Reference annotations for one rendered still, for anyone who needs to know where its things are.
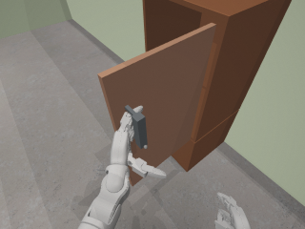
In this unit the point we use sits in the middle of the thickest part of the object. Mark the robot right hand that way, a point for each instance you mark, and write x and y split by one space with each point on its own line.
237 218

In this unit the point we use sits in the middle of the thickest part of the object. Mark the cupboard door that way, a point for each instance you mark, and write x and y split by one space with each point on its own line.
167 82

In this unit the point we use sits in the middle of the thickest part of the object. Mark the robot left hand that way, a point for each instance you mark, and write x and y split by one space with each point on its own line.
121 145

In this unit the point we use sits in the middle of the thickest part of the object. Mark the left robot forearm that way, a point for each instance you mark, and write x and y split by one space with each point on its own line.
105 209

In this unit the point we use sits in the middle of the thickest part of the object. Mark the handle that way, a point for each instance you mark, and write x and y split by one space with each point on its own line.
139 127

